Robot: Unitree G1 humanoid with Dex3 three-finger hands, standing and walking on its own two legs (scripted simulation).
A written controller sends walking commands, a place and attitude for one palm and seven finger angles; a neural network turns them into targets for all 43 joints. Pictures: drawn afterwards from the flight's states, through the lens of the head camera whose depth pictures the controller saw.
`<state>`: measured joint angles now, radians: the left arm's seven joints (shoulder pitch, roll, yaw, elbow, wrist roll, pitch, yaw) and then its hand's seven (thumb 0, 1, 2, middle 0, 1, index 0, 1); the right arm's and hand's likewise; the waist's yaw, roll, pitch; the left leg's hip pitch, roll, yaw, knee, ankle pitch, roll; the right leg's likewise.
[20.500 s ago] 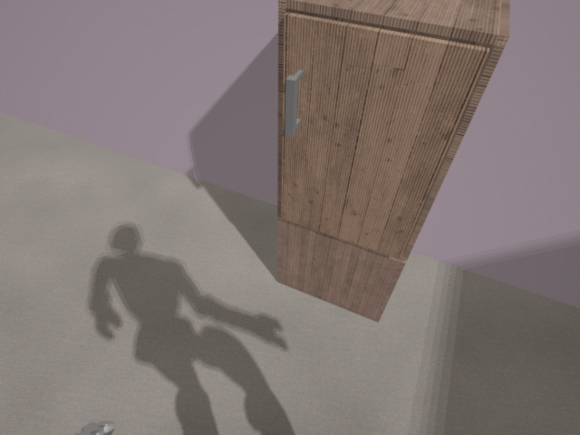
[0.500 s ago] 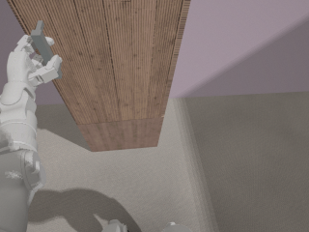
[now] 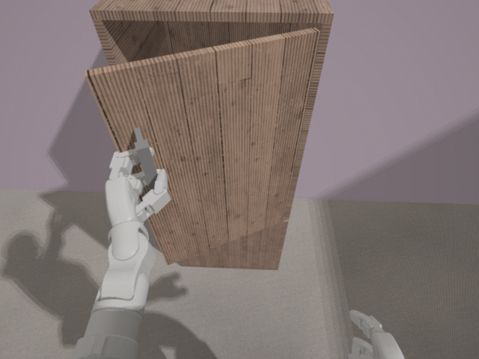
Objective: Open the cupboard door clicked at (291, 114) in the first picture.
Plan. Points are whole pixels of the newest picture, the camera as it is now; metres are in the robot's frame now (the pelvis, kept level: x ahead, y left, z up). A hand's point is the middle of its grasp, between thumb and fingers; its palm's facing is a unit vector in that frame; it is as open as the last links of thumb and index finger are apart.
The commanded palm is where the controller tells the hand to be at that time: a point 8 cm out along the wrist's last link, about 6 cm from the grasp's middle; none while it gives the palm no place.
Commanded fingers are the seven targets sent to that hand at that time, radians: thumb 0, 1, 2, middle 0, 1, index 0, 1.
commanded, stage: pull the door open along its arc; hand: left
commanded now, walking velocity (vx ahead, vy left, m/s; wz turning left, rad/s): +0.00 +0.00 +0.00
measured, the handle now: (149, 166) +0.42 +0.18 +0.10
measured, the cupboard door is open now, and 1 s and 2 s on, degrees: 26 45 50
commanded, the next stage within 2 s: open thumb and fingers to let go in 0.34 s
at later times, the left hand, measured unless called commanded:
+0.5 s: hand (211, 241) +0.27 +0.06 +0.11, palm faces +0.40 -0.92 +0.03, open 6.9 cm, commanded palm +0.24 +0.11 +0.09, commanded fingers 0.00 0.62 0.78 -0.38 -1.32 -0.38 -1.32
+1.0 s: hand (205, 233) +0.29 +0.07 +0.10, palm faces +0.40 -0.92 +0.01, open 13.1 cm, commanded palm +0.24 +0.11 +0.09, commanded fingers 0.00 -0.50 0.30 -0.24 -0.85 -0.24 -0.85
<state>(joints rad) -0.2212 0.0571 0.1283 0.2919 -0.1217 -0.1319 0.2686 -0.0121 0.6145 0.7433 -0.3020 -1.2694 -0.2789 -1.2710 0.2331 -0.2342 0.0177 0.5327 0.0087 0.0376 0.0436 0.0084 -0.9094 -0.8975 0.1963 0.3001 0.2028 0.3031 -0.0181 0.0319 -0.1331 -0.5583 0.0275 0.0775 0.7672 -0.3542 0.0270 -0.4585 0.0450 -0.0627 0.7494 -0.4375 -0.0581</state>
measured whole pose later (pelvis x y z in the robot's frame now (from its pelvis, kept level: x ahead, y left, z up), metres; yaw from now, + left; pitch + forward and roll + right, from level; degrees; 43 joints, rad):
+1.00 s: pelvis +0.00 -0.03 +0.01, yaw +3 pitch +3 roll +1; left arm 0.08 -0.09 -0.19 0.03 0.03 -0.06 0.52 0.00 -0.34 0.37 -0.30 -1.18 -0.30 -1.17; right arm 0.19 -0.19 0.02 0.57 -0.03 0.10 0.00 0.01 -0.91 -0.90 0.20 0.30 0.20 0.30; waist 0.00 0.03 -0.09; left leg -0.43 0.01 0.03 0.70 -0.32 -0.01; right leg -0.33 0.04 -0.11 0.71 -0.44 -0.09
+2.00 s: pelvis -0.02 -0.01 +0.01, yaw +1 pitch +0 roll +0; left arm 0.24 0.14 -0.14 -0.06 -0.14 -0.17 -0.01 -0.01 -0.50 0.30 -0.20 -0.33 -0.19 -0.32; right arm 0.23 -0.23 0.05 0.52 0.02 -0.01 -0.01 0.01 -0.91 -0.90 0.20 0.30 0.20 0.30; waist -0.01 0.04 -0.05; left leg -0.40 0.02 0.05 0.70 -0.31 0.01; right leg -0.30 0.05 -0.08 0.69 -0.40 -0.08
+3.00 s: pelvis -0.02 +0.00 +0.00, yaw +3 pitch +2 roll -1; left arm 0.52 0.25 0.12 -0.31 -0.29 -0.13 -0.21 -0.01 -0.50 0.30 -0.15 -0.30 -0.15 -0.30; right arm 0.28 -0.25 0.05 0.51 0.05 -0.14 -0.06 0.02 -0.91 -0.90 0.20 0.30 0.20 0.30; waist 0.02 0.06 -0.09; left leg -0.47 0.01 0.02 0.79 -0.35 0.03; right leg -0.34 0.04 -0.11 0.74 -0.43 -0.06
